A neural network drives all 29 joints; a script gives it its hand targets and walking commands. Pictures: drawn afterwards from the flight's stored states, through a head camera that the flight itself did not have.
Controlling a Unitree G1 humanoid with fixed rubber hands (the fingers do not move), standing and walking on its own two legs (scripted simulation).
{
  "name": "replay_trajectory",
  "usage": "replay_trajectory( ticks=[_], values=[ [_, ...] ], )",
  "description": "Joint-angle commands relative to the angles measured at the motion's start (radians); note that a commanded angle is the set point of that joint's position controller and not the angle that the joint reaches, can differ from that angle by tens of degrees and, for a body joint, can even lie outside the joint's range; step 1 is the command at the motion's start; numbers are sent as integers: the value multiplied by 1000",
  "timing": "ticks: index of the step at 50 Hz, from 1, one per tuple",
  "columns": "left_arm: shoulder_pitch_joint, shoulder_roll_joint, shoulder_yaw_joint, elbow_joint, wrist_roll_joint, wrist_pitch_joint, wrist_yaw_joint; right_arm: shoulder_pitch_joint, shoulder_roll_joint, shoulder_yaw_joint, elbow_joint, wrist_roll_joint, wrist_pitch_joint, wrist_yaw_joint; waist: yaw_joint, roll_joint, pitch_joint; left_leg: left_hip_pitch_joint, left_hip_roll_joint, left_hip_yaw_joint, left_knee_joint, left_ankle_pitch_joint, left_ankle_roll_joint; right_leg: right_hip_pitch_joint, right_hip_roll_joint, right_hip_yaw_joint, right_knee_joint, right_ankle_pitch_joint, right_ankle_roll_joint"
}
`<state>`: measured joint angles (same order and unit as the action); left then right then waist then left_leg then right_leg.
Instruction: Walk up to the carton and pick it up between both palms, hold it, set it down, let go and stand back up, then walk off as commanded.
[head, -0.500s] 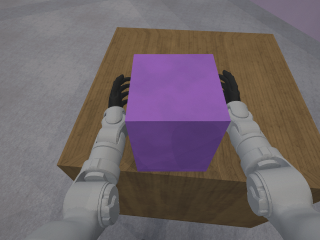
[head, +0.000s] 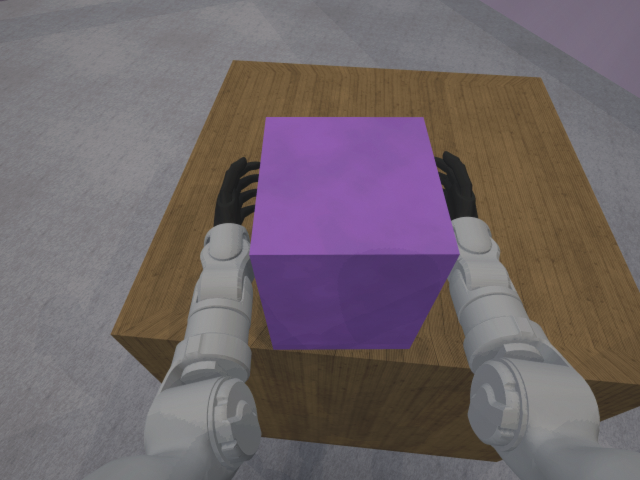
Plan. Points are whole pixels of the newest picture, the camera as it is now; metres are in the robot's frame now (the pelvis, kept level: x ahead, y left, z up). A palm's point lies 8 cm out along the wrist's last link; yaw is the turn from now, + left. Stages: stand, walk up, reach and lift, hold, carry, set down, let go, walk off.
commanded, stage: reach and lift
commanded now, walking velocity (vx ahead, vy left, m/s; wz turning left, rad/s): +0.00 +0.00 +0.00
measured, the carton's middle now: (343, 241) +0.40 +0.04 +0.05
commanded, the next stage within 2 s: none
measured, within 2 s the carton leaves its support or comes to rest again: leaves its support in 0.76 s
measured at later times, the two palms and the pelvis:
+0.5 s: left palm (231, 224) +0.38 +0.19 +0.09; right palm (461, 222) +0.41 -0.11 +0.09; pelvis +0.01 +0.00 +0.00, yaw +0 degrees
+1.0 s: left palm (239, 220) +0.37 +0.17 +0.11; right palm (482, 235) +0.38 -0.12 +0.11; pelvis -0.01 +0.00 +0.00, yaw +0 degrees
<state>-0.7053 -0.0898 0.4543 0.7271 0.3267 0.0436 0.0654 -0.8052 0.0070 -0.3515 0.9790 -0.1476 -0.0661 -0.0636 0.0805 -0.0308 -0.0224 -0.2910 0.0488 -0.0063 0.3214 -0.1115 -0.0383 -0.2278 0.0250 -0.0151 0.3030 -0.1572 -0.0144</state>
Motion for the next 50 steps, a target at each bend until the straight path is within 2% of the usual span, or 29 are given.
replay_trajectory(
  ticks=[1,6,7,9,14,17,20,24,26,32,34,37,40,45,50],
  values=[
    [-447,-471,-251,-84,57,-20,-136,-433,507,175,-153,-140,-112,152,-15,0,-538,300,-65,146,28,424,-13,258,3,-67,14,438,50],
    [-384,-456,-261,-74,69,27,-142,-391,473,148,-108,-150,-111,170,-13,29,-351,298,-55,144,-12,335,-6,210,9,-80,-34,283,40],
    [-371,-455,-257,-78,71,33,-142,-392,469,147,-115,-152,-113,172,-2,28,-340,301,-53,148,-14,328,-5,201,12,-83,-38,255,38],
    [-365,-464,-286,-106,62,43,-137,-398,459,148,-116,-146,-117,175,-9,44,-353,322,-47,147,-10,346,-10,170,19,-90,-53,213,28],
    [-354,-464,-303,-128,58,62,-134,-393,456,159,-128,-138,-110,176,-7,61,-363,326,-48,149,-11,328,-11,179,16,-91,-64,184,26],
    [-353,-479,-330,-144,45,66,-134,-393,462,169,-133,-132,-115,172,-17,64,-391,336,-47,146,-7,341,-15,183,18,-93,-60,200,27],
    [-339,-487,-339,-155,41,70,-131,-388,466,183,-140,-120,-119,169,-13,72,-405,344,-48,144,0,366,-18,191,17,-92,-55,227,27],
    [-344,-489,-347,-165,31,67,-136,-390,469,202,-152,-116,-124,158,-21,60,-407,328,-51,141,4,374,-17,218,15,-89,-41,283,34],
    [-332,-480,-341,-159,34,68,-141,-390,476,220,-154,-109,-127,150,-14,43,-400,317,-53,144,4,375,-11,236,12,-83,-33,324,39],
    [-385,-528,-426,-227,-2,30,-143,-418,499,293,-187,-89,-188,123,-39,38,-505,351,-49,130,36,483,-26,265,15,-89,-2,471,54],
    [-402,-541,-453,-238,-13,27,-146,-425,505,315,-194,-76,-199,110,-54,37,-506,347,-50,123,41,490,-27,279,13,-90,3,497,59],
    [-408,-548,-472,-237,-15,32,-150,-440,510,340,-210,-59,-208,97,-54,29,-504,343,-50,121,36,465,-25,286,12,-91,1,507,65],
    [-411,-543,-480,-238,-14,48,-153,-446,502,364,-215,-37,-198,88,-53,34,-473,335,-53,117,27,425,-19,287,9,-90,-7,465,67],
    [-476,-551,-514,-274,-39,76,-148,-554,488,410,-303,22,-187,77,-43,35,-522,337,-55,112,21,372,-15,280,10,-85,-14,413,67],
    [-532,-534,-485,-243,-42,129,-148,-608,483,415,-307,59,-125,79,-28,14,-471,329,-55,114,-12,228,7,251,11,-80,-38,230,65]
  ],
)
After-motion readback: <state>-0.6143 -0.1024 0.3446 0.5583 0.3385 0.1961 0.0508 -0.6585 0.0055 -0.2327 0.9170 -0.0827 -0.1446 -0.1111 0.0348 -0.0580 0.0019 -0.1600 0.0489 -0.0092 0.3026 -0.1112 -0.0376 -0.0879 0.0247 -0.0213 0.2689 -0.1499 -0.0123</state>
